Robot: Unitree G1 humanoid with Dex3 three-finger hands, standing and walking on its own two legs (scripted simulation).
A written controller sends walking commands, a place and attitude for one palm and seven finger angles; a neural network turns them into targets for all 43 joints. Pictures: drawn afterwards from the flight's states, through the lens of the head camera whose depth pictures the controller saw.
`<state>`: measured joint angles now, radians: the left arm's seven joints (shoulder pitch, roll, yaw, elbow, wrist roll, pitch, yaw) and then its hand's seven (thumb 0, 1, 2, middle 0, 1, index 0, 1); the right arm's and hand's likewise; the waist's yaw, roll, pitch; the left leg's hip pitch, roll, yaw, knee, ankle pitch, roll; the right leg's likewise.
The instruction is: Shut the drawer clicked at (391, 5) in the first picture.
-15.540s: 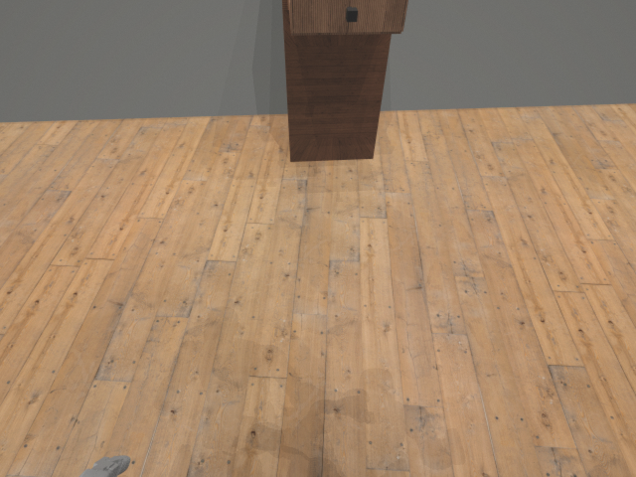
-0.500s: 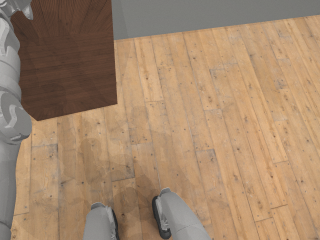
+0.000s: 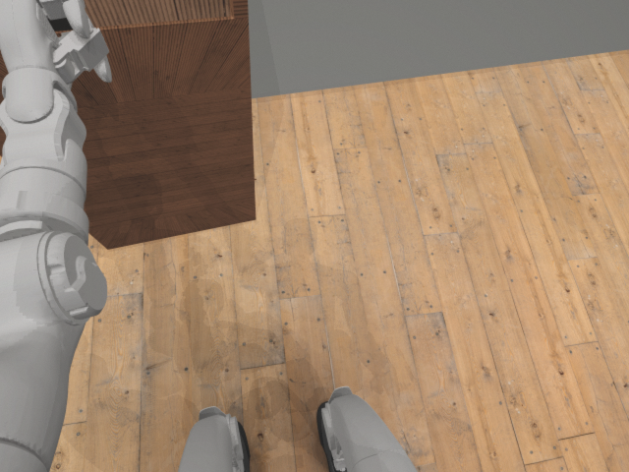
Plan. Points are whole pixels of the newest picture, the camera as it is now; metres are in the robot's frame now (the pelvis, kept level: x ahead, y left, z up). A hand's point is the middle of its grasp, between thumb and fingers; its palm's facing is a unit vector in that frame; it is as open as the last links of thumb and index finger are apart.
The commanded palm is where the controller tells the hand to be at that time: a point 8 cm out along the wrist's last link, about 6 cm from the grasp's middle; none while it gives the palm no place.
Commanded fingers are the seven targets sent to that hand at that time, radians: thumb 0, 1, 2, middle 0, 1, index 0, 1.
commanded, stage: pull the fist back off the drawer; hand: left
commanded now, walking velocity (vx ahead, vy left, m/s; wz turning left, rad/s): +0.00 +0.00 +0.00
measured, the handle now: out of the picture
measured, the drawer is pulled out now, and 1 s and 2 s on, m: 0.00 0.00 0.00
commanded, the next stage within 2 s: draw the hand back to the body in 0.04 s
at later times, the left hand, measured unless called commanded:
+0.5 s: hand (35, 105) +0.48 +0.18 +0.14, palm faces +0.12 -0.99 -0.01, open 3.2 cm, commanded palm +0.43 +0.22 +0.15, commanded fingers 0.00 0.90 0.90 -1.40 -1.60 -1.40 -1.60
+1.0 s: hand out of the picture +0.30 +0.21 +0.20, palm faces +0.32 -0.91 -0.25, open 3.2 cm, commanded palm +0.25 +0.25 +0.21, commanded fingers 0.00 0.90 0.90 -1.40 -1.60 -1.40 -1.60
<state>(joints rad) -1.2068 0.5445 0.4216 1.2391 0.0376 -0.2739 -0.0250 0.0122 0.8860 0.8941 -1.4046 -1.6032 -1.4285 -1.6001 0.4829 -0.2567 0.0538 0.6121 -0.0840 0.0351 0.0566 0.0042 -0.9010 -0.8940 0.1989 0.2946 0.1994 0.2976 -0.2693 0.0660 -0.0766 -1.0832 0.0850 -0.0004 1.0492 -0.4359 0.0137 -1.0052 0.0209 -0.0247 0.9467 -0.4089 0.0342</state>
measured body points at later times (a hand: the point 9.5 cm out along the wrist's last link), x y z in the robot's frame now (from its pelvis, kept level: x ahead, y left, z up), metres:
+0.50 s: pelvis +0.05 -0.01 +0.04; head +0.12 +0.00 +0.49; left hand +0.47 +0.23 +0.14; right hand +0.11 -0.26 -0.08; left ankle +0.02 +0.11 -0.66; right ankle +0.01 -0.15 -0.66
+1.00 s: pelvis +0.02 -0.02 +0.08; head +0.02 -0.04 +0.53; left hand +0.27 +0.26 +0.21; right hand +0.24 -0.22 +0.00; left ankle +0.02 +0.11 -0.66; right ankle +0.01 -0.15 -0.66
